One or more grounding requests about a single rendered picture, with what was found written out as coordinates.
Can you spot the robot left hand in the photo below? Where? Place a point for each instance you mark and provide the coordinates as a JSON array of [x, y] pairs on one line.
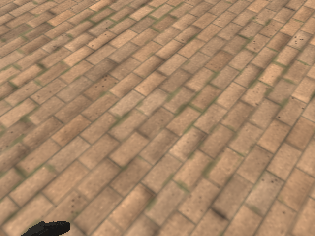
[[53, 228]]

